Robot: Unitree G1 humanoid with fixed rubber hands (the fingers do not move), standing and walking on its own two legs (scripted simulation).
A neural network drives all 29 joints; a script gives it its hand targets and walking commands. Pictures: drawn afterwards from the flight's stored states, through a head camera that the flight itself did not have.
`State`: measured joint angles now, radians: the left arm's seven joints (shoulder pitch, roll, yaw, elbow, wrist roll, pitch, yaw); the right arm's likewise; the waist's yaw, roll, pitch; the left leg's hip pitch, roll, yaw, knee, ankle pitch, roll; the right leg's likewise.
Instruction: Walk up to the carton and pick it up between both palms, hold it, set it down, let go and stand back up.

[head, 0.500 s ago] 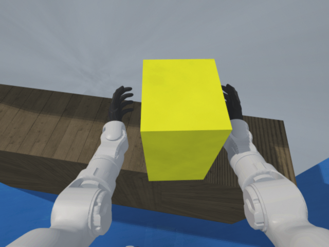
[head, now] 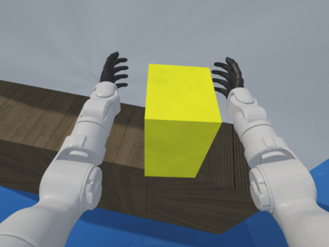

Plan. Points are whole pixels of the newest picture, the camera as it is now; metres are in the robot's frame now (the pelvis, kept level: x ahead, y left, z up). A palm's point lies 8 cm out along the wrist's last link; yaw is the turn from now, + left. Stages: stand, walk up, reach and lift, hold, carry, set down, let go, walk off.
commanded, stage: set down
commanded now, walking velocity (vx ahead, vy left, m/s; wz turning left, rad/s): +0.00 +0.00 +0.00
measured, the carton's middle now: (174, 126) +0.43 +0.02 +0.01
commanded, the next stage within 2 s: none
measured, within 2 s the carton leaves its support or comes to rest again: neither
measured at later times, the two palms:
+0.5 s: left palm (97, 97) +0.39 +0.21 +0.13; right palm (248, 109) +0.42 -0.15 +0.13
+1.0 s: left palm (97, 137) +0.32 +0.19 +0.07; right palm (248, 149) +0.34 -0.16 +0.08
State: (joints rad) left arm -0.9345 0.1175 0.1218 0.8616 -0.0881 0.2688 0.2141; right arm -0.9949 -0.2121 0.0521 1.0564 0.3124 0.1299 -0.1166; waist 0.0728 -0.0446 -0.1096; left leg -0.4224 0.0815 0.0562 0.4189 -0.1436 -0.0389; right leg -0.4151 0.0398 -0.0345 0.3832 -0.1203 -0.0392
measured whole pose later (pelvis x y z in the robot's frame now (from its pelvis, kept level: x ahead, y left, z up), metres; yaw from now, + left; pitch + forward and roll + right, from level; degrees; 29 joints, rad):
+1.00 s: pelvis +0.02 +0.00 +0.01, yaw -1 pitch -2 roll +0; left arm -0.18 0.05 0.13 -0.01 -0.03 0.47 0.11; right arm -0.24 -0.20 0.09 0.28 0.28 0.10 -0.15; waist 0.03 -0.05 0.10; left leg -0.12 0.06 0.07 0.32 -0.15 -0.04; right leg -0.15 0.03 0.00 0.34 -0.15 -0.03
